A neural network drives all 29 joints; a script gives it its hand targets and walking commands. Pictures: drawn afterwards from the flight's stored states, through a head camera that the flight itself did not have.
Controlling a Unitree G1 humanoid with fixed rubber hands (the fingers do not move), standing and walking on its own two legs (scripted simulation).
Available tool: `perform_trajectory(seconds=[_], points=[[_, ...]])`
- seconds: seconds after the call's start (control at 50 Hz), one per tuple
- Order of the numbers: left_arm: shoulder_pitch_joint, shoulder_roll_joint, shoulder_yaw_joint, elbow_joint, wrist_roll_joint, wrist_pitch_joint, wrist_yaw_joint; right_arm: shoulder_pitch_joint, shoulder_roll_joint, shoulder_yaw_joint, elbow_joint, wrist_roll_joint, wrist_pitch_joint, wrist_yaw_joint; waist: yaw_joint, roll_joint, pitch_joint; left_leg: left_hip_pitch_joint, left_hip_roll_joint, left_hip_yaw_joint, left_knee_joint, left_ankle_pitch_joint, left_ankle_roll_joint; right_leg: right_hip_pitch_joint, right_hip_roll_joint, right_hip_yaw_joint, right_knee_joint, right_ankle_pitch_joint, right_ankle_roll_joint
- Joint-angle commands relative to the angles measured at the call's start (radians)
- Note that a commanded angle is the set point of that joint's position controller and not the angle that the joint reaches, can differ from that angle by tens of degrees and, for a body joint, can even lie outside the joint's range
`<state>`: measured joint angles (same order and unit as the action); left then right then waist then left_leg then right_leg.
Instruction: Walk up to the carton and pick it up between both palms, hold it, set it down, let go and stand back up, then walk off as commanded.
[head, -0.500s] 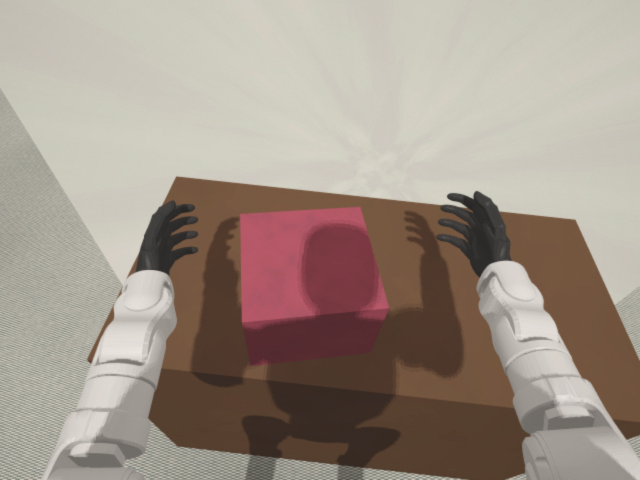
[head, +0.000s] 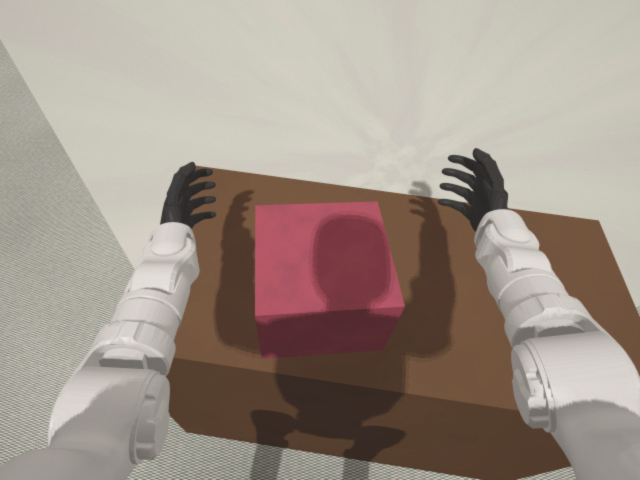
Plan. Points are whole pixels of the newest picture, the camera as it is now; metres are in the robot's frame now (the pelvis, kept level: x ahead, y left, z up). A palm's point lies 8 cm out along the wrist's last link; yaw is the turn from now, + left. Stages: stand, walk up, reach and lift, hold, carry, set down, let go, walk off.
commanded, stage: reach and lift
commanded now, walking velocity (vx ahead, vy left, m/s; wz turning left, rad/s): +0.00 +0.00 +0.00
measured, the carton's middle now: (320, 279) +0.41 +0.03 -0.06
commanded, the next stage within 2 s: none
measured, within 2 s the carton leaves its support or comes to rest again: neither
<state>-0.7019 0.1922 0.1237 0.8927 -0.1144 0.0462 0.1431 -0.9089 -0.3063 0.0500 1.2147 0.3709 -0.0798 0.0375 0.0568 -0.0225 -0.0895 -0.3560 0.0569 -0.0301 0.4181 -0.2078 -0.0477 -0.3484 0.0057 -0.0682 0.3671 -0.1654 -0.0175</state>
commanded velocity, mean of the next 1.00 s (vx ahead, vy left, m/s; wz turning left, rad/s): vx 0.00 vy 0.00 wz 0.00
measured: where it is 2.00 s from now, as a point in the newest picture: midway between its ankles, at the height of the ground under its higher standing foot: outside the picture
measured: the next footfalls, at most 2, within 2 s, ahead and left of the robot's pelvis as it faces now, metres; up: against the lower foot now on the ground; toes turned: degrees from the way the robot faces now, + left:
none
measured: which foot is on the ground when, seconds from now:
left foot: down 0.00-1.00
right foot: down 0.00-1.00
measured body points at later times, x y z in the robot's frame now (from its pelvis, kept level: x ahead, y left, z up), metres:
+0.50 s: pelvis -0.02 +0.00 -0.04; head +0.08 +0.00 +0.39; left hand +0.37 +0.22 -0.06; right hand +0.44 -0.19 -0.02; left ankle -0.01 +0.15 -0.74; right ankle +0.00 -0.11 -0.74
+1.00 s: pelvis -0.02 -0.01 -0.06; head +0.08 -0.01 +0.38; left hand +0.39 +0.21 -0.05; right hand +0.44 -0.16 -0.03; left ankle -0.01 +0.15 -0.74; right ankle +0.00 -0.11 -0.74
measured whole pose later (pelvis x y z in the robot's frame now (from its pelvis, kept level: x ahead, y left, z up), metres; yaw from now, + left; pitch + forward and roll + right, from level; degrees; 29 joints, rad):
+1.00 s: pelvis -0.02 -0.01 -0.06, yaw -1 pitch +27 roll +0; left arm -0.81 0.18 0.05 1.39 -0.24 -0.51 0.10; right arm -0.97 -0.22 0.13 1.46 0.30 -0.41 0.01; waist 0.07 -0.02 -0.27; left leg -0.98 0.06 -0.03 0.85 -0.35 -0.06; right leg -1.00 0.00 -0.05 0.84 -0.31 -0.02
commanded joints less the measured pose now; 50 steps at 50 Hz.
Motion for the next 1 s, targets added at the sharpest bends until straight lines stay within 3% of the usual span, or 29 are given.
perform_trajectory(seconds=[0.0,0.02,0.04,0.1,0.22,0.28,0.3,0.32,0.36,0.42,0.44,0.48,0.54,0.58,0.62,0.64,0.66,0.68,0.7,0.74,0.76,0.78,0.8,0.88,0.9,0.92,0.94,0.96,0.98], points=[[-0.352,0.054,-0.013,-0.003,0.007,-0.162,-0.014,-0.359,-0.136,0.058,0.009,0.005,-0.096,0.008,0.113,0.077,-0.451,-0.007,-0.062,0.121,0.049,0.424,-0.04,0.199,0.053,0.049,0.042,0.273,0.013],[-0.4,0.074,-0.019,-0.049,-0.008,-0.202,-0.004,-0.392,-0.131,0.046,-0.068,-0.001,-0.121,0.007,0.118,0.079,-0.576,0.006,-0.051,0.114,0.065,0.451,-0.039,0.148,0.058,0.045,0.056,0.281,0.01],[-0.431,0.067,-0.036,-0.004,-0.018,-0.228,-0.008,-0.405,-0.123,0.049,-0.026,-0.001,-0.131,0.012,0.104,0.077,-0.547,-0.027,-0.053,0.112,0.073,0.423,-0.037,0.136,0.053,0.042,0.068,0.247,0.015],[-0.427,0.07,-0.033,0.123,-0.017,-0.3,0.004,-0.399,-0.109,0.072,0.017,0.006,-0.17,0.021,0.131,0.081,-0.591,-0.046,-0.047,0.113,0.102,0.4,-0.044,0.062,0.052,0.037,0.091,0.221,0.01],[-0.457,0.061,-0.081,0.225,-0.099,-0.427,-0.004,-0.426,-0.096,0.099,0.029,0.008,-0.242,0.02,0.117,0.067,-0.704,-0.124,-0.046,0.118,0.184,0.374,-0.046,-0.084,0.055,0.016,0.17,0.144,0.006],[-0.472,0.061,-0.098,0.291,-0.137,-0.479,-0.009,-0.411,-0.09,0.101,0.144,0.008,-0.263,0.029,0.098,0.067,-0.689,-0.226,-0.046,0.118,0.23,0.318,-0.037,-0.203,0.048,0.015,0.224,0.075,0.019],[-0.473,0.083,-0.088,0.347,-0.142,-0.489,-0.013,-0.453,-0.091,0.13,0.1,0.03,-0.273,0.034,0.132,0.037,-0.686,-0.246,-0.04,0.123,0.252,0.279,-0.031,-0.237,0.047,0.012,0.246,0.047,0.016],[-0.494,0.053,-0.112,0.328,-0.155,-0.506,-0.018,-0.437,-0.063,0.114,0.141,0.005,-0.286,0.025,0.105,0.033,-0.713,-0.252,-0.045,0.124,0.28,0.308,-0.037,-0.236,0.056,0.006,0.268,0.091,0.018],[-0.54,0.064,-0.129,0.321,-0.163,-0.542,-0.02,-0.461,-0.046,0.119,0.115,0.019,-0.309,0.023,0.093,0.06,-0.773,-0.325,-0.05,0.126,0.305,0.253,-0.036,-0.249,0.05,0.006,0.302,0.04,0.023],[-0.536,0.041,-0.164,0.367,-0.185,-0.563,-0.024,-0.468,-0.039,0.124,0.117,0.018,-0.33,0.038,0.109,0.061,-0.781,-0.309,-0.044,0.119,0.34,0.28,-0.04,-0.356,0.054,-0.009,0.337,0.017,0.016],[-0.549,0.043,-0.16,0.337,-0.203,-0.573,-0.018,-0.496,-0.061,0.105,0.04,0.013,-0.35,0.032,0.111,0.051,-0.887,-0.315,-0.046,0.117,0.358,0.287,-0.044,-0.341,0.057,-0.007,0.353,0.026,0.018],[-0.55,0.077,-0.121,0.336,-0.204,-0.589,-0.023,-0.499,-0.063,0.122,0.068,0.008,-0.357,0.026,0.128,0.041,-0.907,-0.344,-0.05,0.134,0.384,0.326,-0.037,-0.281,0.055,-0.002,0.384,0.094,0.03],[-0.534,0.088,-0.081,0.287,-0.154,-0.598,-0.022,-0.459,-0.056,0.108,0.02,-0.015,-0.376,0.014,0.118,0.06,-1.013,-0.353,-0.054,0.135,0.416,0.358,-0.042,-0.222,0.053,0.016,0.413,0.173,0.037],[-0.505,0.093,-0.068,0.36,-0.144,-0.584,-0.035,-0.46,-0.036,0.121,0.051,-0.016,-0.369,0.006,0.126,0.053,-0.94,-0.42,-0.061,0.139,0.411,0.321,-0.032,-0.204,0.05,0.018,0.425,0.154,0.045],[-0.5,0.086,-0.043,0.382,-0.143,-0.589,-0.046,-0.462,-0.006,0.125,0.066,-0.022,-0.364,-0.008,0.12,-0.03,-0.891,-0.453,-0.06,0.144,0.409,0.315,-0.024,-0.128,0.048,0.027,0.433,0.193,0.05],[-0.505,0.066,-0.051,0.323,-0.146,-0.597,-0.048,-0.481,0.01,0.139,-0.004,-0.013,-0.375,-0.015,0.134,0.003,-0.968,-0.459,-0.067,0.145,0.416,0.369,-0.025,-0.102,0.05,0.031,0.443,0.248,0.052],[-0.52,0.077,-0.051,0.358,-0.13,-0.595,-0.045,-0.485,-0.011,0.111,0.039,-0.03,-0.376,-0.017,0.104,0.023,-0.934,-0.461,-0.068,0.141,0.42,0.357,-0.033,-0.124,0.05,0.028,0.453,0.251,0.051],[-0.484,0.066,-0.049,0.384,-0.124,-0.595,-0.052,-0.456,0.015,0.154,0.047,-0.009,-0.377,-0.023,0.133,0.044,-0.879,-0.485,-0.072,0.146,0.422,0.361,-0.03,-0.111,0.039,0.038,0.45,0.249,0.05],[-0.507,0.086,-0.021,0.333,-0.106,-0.601,-0.054,-0.451,0.012,0.124,0.042,-0.038,-0.384,-0.029,0.107,0.027,-0.922,-0.491,-0.073,0.141,0.425,0.345,-0.027,-0.08,0.038,0.045,0.45,0.276,0.053],[-0.522,0.073,-0.028,0.376,-0.123,-0.602,-0.049,-0.486,0.015,0.121,0.041,-0.042,-0.367,-0.028,0.117,0.0,-0.853,-0.516,-0.067,0.143,0.4,0.274,-0.018,-0.104,0.038,0.04,0.451,0.169,0.054],[-0.512,0.071,-0.02,0.37,-0.113,-0.611,-0.047,-0.474,0.023,0.116,0.067,-0.042,-0.37,-0.026,0.13,0.008,-0.86,-0.501,-0.058,0.132,0.396,0.281,-0.028,-0.147,0.04,0.034,0.447,0.152,0.043],[-0.525,0.047,-0.051,0.378,-0.1,-0.606,-0.044,-0.438,-0.004,0.076,0.14,-0.065,-0.372,-0.022,0.08,0.063,-0.837,-0.451,-0.056,0.121,0.396,0.298,-0.041,-0.204,0.048,0.025,0.43,0.127,0.033],[-0.525,0.049,-0.045,0.418,-0.111,-0.605,-0.045,-0.48,0.021,0.103,0.116,-0.05,-0.371,-0.021,0.11,0.046,-0.822,-0.451,-0.058,0.125,0.408,0.304,-0.037,-0.226,0.051,0.015,0.432,0.112,0.033],[-0.533,-0.01,-0.061,0.396,-0.097,-0.605,-0.046,-0.465,0.073,0.111,0.123,-0.055,-0.365,-0.024,0.108,0.048,-0.85,-0.443,-0.06,0.117,0.411,0.301,-0.039,-0.22,0.046,0.017,0.425,0.114,0.023],[-0.544,-0.029,-0.062,0.336,-0.102,-0.61,-0.044,-0.462,0.074,0.075,0.097,-0.077,-0.377,-0.029,0.083,0.057,-0.866,-0.406,-0.062,0.119,0.415,0.323,-0.045,-0.233,0.052,0.008,0.412,0.112,0.023],[-0.527,-0.023,-0.038,0.352,-0.087,-0.617,-0.038,-0.455,0.097,0.078,0.114,-0.082,-0.376,-0.028,0.104,0.07,-0.856,-0.41,-0.06,0.121,0.425,0.331,-0.043,-0.248,0.047,0.015,0.434,0.129,0.024],[-0.562,-0.049,-0.065,0.338,-0.079,-0.618,-0.039,-0.469,0.104,0.048,0.138,-0.106,-0.385,-0.034,0.076,0.107,-0.858,-0.417,-0.064,0.121,0.416,0.308,-0.047,-0.235,0.044,0.006,0.42,0.111,0.02],[-0.507,-0.052,-0.034,0.382,-0.083,-0.614,-0.038,-0.48,0.12,0.065,0.081,-0.11,-0.381,-0.037,0.097,0.031,-0.824,-0.415,-0.058,0.124,0.413,0.312,-0.043,-0.226,0.05,0.004,0.42,0.119,0.026],[-0.552,-0.021,-0.039,0.382,-0.077,-0.614,-0.039,-0.492,0.117,0.04,0.063,-0.121,-0.384,-0.046,0.075,0.041,-0.838,-0.425,-0.059,0.121,0.413,0.302,-0.041,-0.212,0.05,0.002,0.417,0.116,0.033]])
